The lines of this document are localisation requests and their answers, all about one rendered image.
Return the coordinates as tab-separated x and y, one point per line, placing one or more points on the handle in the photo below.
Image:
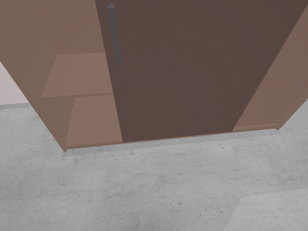
114	33

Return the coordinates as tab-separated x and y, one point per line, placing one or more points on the wardrobe door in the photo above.
190	67
285	81

